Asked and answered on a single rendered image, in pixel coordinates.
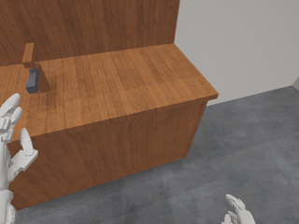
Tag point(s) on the counter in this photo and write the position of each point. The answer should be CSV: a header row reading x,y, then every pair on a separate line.
x,y
115,95

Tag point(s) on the robot left hand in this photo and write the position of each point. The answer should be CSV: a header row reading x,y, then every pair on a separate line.
x,y
10,114

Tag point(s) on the tap lever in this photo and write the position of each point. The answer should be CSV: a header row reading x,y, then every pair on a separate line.
x,y
32,85

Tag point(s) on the robot left forearm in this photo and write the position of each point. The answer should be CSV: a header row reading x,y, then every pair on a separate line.
x,y
8,213

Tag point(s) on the robot right hand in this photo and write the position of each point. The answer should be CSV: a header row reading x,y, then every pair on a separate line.
x,y
242,216

